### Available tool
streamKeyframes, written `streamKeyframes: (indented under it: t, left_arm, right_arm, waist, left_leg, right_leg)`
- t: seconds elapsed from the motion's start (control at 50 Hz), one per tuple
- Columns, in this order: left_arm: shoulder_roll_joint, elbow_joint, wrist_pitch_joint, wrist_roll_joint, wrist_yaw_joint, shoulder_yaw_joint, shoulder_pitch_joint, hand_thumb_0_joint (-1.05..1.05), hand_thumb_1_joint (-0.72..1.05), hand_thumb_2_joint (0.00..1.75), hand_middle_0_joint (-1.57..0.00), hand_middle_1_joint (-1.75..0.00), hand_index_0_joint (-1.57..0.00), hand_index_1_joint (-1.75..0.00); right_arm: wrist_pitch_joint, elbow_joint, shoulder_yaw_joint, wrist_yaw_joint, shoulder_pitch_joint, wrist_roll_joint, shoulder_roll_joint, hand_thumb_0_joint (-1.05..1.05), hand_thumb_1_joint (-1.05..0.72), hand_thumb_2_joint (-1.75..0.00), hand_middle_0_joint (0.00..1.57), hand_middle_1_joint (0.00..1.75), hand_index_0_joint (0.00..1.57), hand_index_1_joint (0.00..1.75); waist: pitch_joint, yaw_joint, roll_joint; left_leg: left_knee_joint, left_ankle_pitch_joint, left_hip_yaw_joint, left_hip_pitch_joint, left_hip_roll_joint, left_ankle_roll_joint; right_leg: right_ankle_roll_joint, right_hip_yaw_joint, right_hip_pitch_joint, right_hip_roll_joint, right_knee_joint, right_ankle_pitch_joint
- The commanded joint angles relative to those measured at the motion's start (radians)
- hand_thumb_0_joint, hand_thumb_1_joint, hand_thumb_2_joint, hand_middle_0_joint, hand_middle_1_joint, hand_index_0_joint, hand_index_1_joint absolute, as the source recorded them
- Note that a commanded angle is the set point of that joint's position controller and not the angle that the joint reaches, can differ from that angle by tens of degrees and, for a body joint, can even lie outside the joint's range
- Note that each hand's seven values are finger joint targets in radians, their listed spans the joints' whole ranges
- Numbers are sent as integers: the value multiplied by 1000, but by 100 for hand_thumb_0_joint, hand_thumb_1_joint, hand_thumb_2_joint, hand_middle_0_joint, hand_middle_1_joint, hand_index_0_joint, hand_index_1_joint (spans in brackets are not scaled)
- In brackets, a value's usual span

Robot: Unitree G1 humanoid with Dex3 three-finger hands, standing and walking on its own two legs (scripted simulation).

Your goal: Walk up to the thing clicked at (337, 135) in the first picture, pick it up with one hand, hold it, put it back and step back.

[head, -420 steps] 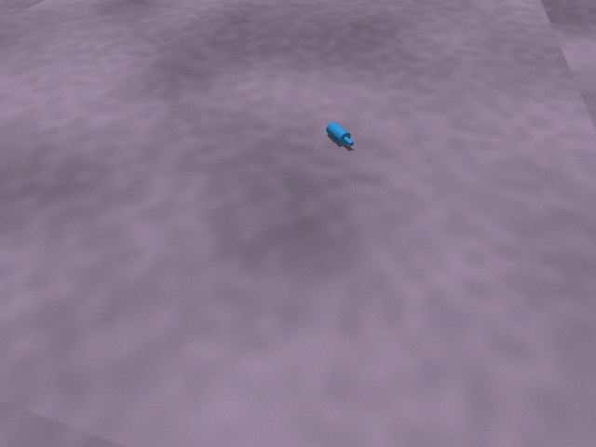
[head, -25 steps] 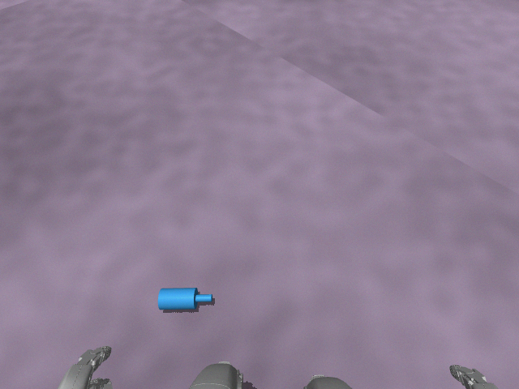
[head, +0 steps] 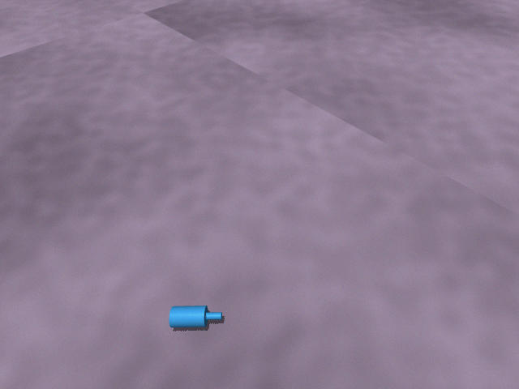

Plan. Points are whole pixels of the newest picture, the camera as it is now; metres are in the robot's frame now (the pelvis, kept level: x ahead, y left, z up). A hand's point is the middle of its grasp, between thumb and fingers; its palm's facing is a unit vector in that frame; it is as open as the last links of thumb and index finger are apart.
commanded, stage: stand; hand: left
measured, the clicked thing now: (196, 316) +0.49 +0.30 -0.73
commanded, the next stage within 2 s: none
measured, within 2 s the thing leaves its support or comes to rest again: neither
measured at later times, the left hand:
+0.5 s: hand out of the picture +0.08 +0.25 -0.14, palm faces -0.05 -0.95 -0.32, open 7.4 cm
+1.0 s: hand out of the picture +0.08 +0.25 -0.14, palm faces -0.06 -0.95 -0.32, open 7.4 cm
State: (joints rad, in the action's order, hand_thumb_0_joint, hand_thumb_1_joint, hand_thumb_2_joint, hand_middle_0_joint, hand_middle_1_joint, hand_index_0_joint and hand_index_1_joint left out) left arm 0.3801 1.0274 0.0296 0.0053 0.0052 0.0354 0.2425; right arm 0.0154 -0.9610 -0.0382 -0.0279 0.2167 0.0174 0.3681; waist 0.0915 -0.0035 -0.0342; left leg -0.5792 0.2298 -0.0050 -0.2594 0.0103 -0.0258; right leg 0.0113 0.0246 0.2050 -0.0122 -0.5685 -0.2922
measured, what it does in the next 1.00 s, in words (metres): stands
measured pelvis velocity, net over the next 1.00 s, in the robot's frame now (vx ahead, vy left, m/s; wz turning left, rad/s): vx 0.01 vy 0.00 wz -0.01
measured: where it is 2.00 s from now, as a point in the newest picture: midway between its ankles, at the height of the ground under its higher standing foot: outside the picture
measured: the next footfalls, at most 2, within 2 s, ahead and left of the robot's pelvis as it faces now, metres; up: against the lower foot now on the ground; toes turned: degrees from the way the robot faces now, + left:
none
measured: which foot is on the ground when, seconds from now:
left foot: down 0.00-1.00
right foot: down 0.00-1.00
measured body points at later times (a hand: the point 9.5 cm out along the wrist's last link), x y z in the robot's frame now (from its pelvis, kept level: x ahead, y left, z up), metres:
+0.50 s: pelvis -0.01 +0.01 +0.02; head +0.00 +0.01 +0.47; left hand +0.08 +0.30 -0.12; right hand +0.06 -0.30 -0.11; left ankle +0.04 +0.11 -0.73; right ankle +0.01 -0.11 -0.73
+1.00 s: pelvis +0.01 +0.00 +0.02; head +0.02 +0.01 +0.47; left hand +0.08 +0.30 -0.12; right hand +0.08 -0.29 -0.11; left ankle +0.04 +0.11 -0.73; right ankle +0.01 -0.11 -0.73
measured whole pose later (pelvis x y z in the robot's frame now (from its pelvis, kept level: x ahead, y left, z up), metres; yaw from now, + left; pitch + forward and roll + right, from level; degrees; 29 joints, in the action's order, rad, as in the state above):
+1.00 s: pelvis +0.01 +0.00 +0.02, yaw -1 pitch -2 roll +0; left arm 0.34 1.15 0.03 0.01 -0.01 -0.01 0.11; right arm 0.02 -1.16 0.00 -0.02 0.08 0.01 0.34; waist 0.05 0.00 0.01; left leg -0.32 0.13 0.01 -0.17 0.02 -0.02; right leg 0.00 0.00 0.13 0.00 -0.33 -0.17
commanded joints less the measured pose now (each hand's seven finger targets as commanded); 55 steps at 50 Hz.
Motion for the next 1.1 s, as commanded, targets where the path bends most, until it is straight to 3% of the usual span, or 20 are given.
streamKeyframes:
  t: [0.0, 0.04, 0.1, 0.14, 0.2, 0.36, 0.56, 0.64, 0.78, 0.84, 0.96, 1.02, 1.06, 1.08]
  left_arm:
    - [197, -63, 32, -15, -4, 24, -99, 0, 90, 90, -20, -30, -20, -30]
    - [208, -44, 29, -3, -6, 24, -137, 0, 90, 90, -20, -30, -20, -30]
    - [182, -18, 29, -2, -4, 7, -126, 0, 90, 90, -20, -30, -20, -30]
    - [186, -3, 29, -5, -5, 5, -137, 0, 90, 90, -20, -30, -20, -30]
    - [182, 22, 23, -5, -6, 4, -141, 0, 90, 90, -20, -30, -20, -30]
    - [175, 48, 21, 4, -8, 3, -170, 0, 90, 90, -20, -30, -20, -30]
    - [168, 55, 22, 1, -4, -6, -188, 0, 90, 90, -20, -30, -20, -30]
    - [176, 62, 18, 2, -1, -8, -180, 0, 90, 90, -20, -30, -20, -30]
    - [175, 68, 12, 3, 0, -11, -163, 0, 90, 90, -20, -30, -20, -30]
    - [175, 63, 15, 4, 1, -12, -167, 0, 90, 90, -20, -30, -20, -30]
    - [173, 61, 15, 3, 1, -12, -163, 0, 90, 90, -20, -30, -20, -30]
    - [173, 58, 16, 3, 1, -10, -167, 0, 90, 90, -20, -30, -20, -30]
    - [170, 60, 15, 1, 2, -10, -166, 0, 90, 90, -20, -30, -20, -30]
    - [173, 59, 16, 4, 3, -9, -169, 0, 90, 90, -20, -30, -20, -30]
  right_arm:
    - [32, 49, -33, 19, -100, -13, 194, 0, -90, -90, 20, 30, 20, 30]
    - [27, 13, -25, 21, -92, -17, 186, 0, -90, -90, 20, 30, 20, 30]
    - [31, -25, -22, 21, -111, -13, 193, 0, -90, -90, 20, 30, 20, 30]
    - [31, -47, -17, 23, -109, -13, 185, 0, -90, -90, 20, 30, 20, 30]
    - [33, -68, -15, 25, -145, -13, 185, 0, -90, -90, 20, 30, 20, 30]
    - [30, -98, -13, 24, -172, -10, 182, 0, -90, -90, 20, 30, 20, 30]
    - [33, -125, -9, 25, -181, -9, 185, 0, -90, -90, 20, 30, 20, 30]
    - [28, -135, -7, 25, -179, -9, 184, 0, -90, -90, 20, 30, 20, 30]
    - [19, -142, -4, 25, -182, -10, 187, 0, -90, -90, 20, 30, 20, 30]
    - [21, -140, -3, 24, -184, -10, 179, 0, -90, -90, 20, 30, 20, 30]
    - [21, -140, -1, 24, -190, -10, 180, 0, -90, -90, 20, 30, 20, 30]
    - [24, -141, -2, 27, -186, -10, 182, 0, -90, -90, 20, 30, 20, 30]
    - [21, -146, 0, 27, -188, -11, 182, 0, -90, -90, 20, 30, 20, 30]
    - [21, -144, -1, 26, -193, -10, 183, 0, -90, -90, 20, 30, 20, 30]
  waist:
    - [-80, -2, 64]
    - [-60, 17, 61]
    - [-80, 9, 28]
    - [-95, 9, 14]
    - [-69, -4, -9]
    - [-64, 5, 10]
    - [-142, 12, 28]
    - [-129, 15, 38]
    - [-80, 11, 27]
    - [-114, 13, 34]
    - [-103, 11, 26]
    - [-149, 12, 25]
    - [-120, 10, 22]
    - [-133, 9, 29]
  left_leg:
    - [209, -41, -179, 14, -145, -43]
    - [254, 59, -141, 55, -111, -16]
    - [269, -52, -139, 85, -124, -19]
    - [283, -75, -134, 93, -127, -12]
    - [320, -9, -143, 61, -131, -4]
    - [352, 84, -144, 49, -133, 0]
    - [321, -106, -118, 140, -139, 1]
    - [323, -96, -115, 144, -139, 1]
    - [344, 7, -127, 94, -133, 4]
    - [327, -76, -119, 126, -136, 2]
    - [331, -68, -121, 106, -133, 2]
    - [315, -155, -114, 149, -139, 4]
    - [327, -99, -119, 120, -134, 3]
    - [320, -130, -116, 129, -135, 2]
  right_leg:
    - [32, -159, -60, 109, 225, 54]
    - [34, -178, -21, 133, 243, 13]
    - [28, -159, -61, 136, 266, 86]
    - [23, -156, -77, 134, 272, 92]
    - [18, -150, -80, 130, 281, 71]
    - [9, -151, -53, 129, 307, 8]
    - [12, -140, -75, 139, 301, 146]
    - [11, -141, -62, 140, 311, 128]
    - [8, -141, -40, 134, 319, 47]
    - [11, -139, -56, 143, 314, 104]
    - [8, -136, -70, 140, 314, 104]
    - [10, -135, -89, 146, 304, 172]
    - [7, -129, -89, 141, 311, 137]
    - [7, -130, -95, 144, 311, 155]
